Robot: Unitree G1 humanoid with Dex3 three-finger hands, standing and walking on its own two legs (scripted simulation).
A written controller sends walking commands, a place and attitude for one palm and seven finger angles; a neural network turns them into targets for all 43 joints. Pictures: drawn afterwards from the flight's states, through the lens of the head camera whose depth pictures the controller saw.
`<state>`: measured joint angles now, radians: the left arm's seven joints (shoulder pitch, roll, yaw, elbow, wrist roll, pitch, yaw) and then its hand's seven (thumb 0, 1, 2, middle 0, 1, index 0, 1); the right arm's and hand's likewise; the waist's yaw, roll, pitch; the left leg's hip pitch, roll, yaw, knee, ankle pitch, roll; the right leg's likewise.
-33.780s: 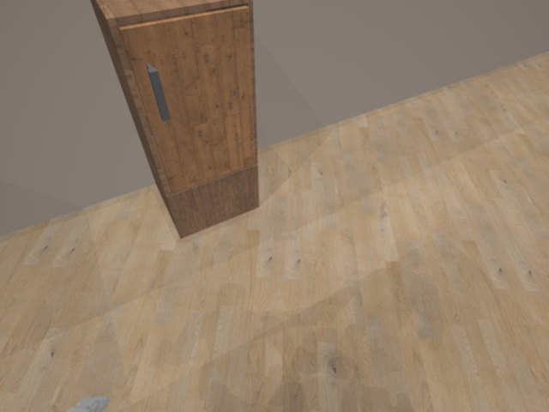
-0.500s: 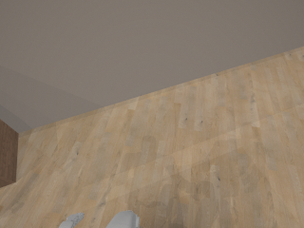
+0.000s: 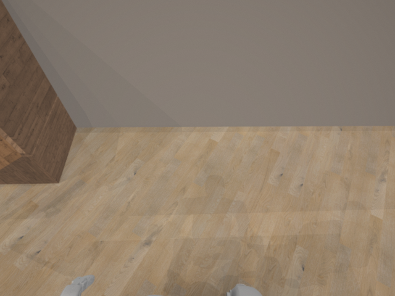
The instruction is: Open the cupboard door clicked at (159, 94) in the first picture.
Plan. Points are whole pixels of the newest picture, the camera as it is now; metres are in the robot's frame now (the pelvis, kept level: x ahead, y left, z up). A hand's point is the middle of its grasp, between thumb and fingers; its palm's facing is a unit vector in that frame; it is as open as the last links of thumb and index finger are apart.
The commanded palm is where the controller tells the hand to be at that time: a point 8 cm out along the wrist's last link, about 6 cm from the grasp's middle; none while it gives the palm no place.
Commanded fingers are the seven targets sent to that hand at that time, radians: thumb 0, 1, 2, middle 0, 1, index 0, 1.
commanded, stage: turn to face it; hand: left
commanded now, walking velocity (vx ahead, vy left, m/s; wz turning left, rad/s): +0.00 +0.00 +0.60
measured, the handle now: out of the picture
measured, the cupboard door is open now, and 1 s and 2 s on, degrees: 46 46 46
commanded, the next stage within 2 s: take the last steps up to it in 1.32 s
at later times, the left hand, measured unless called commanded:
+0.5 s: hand out of the picture -0.02 +0.21 -0.19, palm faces +0.35 -0.91 -0.22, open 7.4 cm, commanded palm none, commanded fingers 0.00 0.90 0.90 -0.20 -0.30 -0.20 -0.30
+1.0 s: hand out of the picture -0.04 +0.18 -0.16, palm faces +0.58 -0.77 -0.26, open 7.4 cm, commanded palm none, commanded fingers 0.00 0.90 0.90 -0.20 -0.30 -0.20 -0.30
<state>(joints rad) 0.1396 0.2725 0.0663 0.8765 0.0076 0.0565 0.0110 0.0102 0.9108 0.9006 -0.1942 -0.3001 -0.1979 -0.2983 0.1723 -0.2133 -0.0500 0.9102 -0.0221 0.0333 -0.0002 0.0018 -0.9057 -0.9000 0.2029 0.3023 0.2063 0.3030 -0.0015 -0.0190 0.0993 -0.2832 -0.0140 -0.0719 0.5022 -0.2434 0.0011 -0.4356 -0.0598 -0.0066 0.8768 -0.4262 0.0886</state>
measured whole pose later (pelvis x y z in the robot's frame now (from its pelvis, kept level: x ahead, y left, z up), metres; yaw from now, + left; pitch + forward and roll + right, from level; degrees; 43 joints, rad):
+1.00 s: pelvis +0.00 -0.04 +0.00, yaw +37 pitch +0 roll +0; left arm 0.18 0.20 0.04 0.86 0.02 0.02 0.02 0.01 0.91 0.90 -0.20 -0.30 -0.20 -0.30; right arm 0.17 -0.26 -0.09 0.94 -0.01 0.08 0.02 0.01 -0.91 -0.90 0.20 0.30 0.20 0.30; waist -0.03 0.02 0.10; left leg -0.50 -0.02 -0.01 1.06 -0.45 -0.05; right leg -0.22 -0.08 -0.09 0.52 -0.30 0.02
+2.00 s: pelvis +0.00 +0.08 -0.01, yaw +55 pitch +1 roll +0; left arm 0.40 0.19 0.05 1.10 0.02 0.00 0.00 0.01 0.91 0.90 -0.20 -0.30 -0.20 -0.30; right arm 0.17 -0.20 -0.06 0.98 -0.03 -0.04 0.02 0.00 -0.91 -0.90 0.20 0.30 0.20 0.30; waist 0.04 -0.05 0.07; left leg -0.38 0.04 0.10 0.61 -0.24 0.02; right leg -0.19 -0.17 -0.07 0.79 -0.51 0.04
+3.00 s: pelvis +0.16 +0.39 +0.00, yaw +52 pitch +0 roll +0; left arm 0.26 0.17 0.04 1.07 0.01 -0.01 0.00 0.01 0.91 0.90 -0.19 -0.30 -0.20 -0.30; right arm 0.18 -0.15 -0.03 1.03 -0.02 -0.06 -0.04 -0.01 -0.95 -0.90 0.20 0.30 0.20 0.30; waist 0.03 -0.04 0.06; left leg -0.27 0.02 0.14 0.46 -0.20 0.05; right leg -0.43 -0.08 -0.07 0.93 -0.38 0.01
